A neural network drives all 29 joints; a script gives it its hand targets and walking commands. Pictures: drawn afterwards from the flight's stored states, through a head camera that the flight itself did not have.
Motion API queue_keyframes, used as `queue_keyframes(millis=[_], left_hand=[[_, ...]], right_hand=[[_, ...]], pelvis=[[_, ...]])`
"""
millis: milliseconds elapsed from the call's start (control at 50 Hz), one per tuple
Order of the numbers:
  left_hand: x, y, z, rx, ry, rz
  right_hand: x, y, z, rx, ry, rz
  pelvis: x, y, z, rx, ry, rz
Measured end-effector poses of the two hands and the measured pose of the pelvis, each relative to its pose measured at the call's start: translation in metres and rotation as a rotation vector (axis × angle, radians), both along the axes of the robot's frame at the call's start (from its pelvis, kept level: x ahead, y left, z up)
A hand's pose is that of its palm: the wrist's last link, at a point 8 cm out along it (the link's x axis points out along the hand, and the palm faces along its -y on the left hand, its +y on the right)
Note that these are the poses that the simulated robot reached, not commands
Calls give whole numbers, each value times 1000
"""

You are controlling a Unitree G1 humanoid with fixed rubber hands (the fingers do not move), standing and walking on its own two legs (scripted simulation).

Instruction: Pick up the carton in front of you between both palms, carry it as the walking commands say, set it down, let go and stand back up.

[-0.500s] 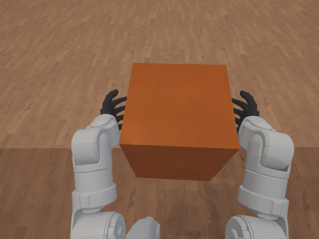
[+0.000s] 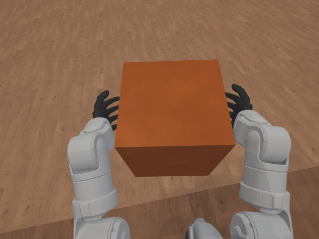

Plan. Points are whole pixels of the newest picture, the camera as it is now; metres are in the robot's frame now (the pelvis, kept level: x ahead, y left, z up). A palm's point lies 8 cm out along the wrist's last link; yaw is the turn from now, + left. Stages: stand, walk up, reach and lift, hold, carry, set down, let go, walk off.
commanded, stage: carry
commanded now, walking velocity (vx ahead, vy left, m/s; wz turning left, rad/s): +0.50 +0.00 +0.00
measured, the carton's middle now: (171, 126) +0.38 -0.02 +0.09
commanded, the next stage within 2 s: none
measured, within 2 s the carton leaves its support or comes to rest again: neither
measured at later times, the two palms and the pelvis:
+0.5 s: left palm (120, 36) +0.68 +0.11 +0.19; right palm (214, 31) +0.67 -0.19 +0.19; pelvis +0.33 -0.03 +0.03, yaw -1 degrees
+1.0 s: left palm out of the picture +1.02 +0.10 +0.21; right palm out of the picture +1.02 -0.21 +0.21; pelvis +0.69 -0.06 +0.06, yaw +1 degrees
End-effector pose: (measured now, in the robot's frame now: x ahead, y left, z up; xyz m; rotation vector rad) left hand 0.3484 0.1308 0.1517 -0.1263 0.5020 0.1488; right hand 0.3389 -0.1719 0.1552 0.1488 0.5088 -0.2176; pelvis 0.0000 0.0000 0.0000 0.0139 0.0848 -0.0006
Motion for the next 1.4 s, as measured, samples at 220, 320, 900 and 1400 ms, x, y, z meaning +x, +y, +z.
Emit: queue_keyframes(millis=[220,320,900,1400], left_hand=[[107,9,11,15,118,146],[179,1,39,12,34,116],[600,-28,73,-9,8,-9],[882,-44,17,42,138,20]], right_hand=[[157,13,0,52,116,137],[216,2,25,30,32,106],[601,-27,79,-21,7,10],[896,-41,6,-10,138,82]], pelvis=[[137,-46,30,15,-14,18],[195,-48,39,16,-7,15],[605,-36,74,-26,14,2],[953,-64,82,26,15,27]])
